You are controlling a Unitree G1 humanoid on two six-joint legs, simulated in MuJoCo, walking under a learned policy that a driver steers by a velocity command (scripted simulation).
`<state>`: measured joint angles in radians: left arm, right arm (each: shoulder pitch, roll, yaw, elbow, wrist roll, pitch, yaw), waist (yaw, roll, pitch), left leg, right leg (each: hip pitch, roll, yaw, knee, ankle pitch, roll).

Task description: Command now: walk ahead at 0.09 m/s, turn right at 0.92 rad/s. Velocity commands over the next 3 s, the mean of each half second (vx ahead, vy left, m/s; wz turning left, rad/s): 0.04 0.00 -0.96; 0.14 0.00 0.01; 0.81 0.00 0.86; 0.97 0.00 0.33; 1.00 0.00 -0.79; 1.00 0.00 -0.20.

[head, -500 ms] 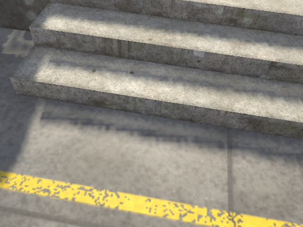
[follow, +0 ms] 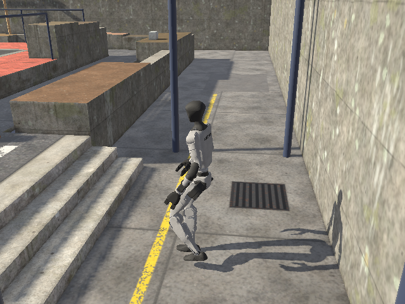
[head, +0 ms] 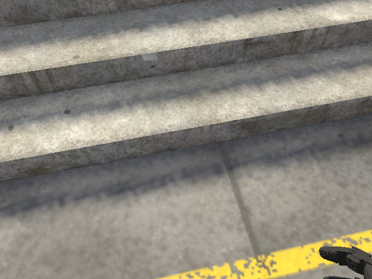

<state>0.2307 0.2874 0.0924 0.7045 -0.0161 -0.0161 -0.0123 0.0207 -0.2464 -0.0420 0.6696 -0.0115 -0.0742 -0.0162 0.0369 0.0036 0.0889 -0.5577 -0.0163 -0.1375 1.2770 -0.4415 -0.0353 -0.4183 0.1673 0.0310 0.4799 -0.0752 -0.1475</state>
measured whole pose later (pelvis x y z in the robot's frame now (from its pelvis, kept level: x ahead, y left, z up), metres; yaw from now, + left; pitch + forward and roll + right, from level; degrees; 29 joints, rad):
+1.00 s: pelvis +0.07 +0.06 +0.02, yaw -26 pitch +2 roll +0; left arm 0.27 0.24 0.05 0.68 0.01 -0.07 0.03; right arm 0.32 -0.33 -0.10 0.72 0.03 0.01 0.01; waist -0.01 0.02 -0.05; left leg -0.66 0.07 -0.01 1.22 -0.21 -0.05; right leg -0.10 -0.05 -0.16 0.33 -0.25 0.00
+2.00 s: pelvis +0.81 +0.14 +0.01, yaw +8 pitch +3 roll -2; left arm 0.59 0.23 0.03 0.99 0.03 -0.09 0.00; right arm -0.06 -0.16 0.06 0.54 -0.09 -0.06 0.01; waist 0.07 0.04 -0.01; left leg -1.03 0.03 -0.06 1.95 -0.46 0.08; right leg -0.23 0.14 0.06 0.46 -0.27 -0.10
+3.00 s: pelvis +1.69 +0.09 +0.30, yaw -19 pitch +4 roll +3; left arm 0.56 0.25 0.05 0.90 0.01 -0.11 0.03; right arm 0.01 -0.12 0.06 0.54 0.00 -0.02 0.02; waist 0.02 0.00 -0.07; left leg -0.77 -0.06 0.19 1.10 -0.44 0.21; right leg 0.01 0.03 -0.06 0.62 -0.02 -0.08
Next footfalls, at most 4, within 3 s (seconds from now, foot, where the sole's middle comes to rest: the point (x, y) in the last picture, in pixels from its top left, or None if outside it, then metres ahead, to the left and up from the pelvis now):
0.30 left None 0.20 0.16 -0.76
0.72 right None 0.01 -0.05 -0.76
1.30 left None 0.38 0.15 -0.76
1.78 right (186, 170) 0.84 0.07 -0.76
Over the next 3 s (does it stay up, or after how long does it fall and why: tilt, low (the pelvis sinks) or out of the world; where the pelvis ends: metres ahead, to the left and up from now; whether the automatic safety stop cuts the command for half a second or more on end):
stays up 1.69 0.09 0.30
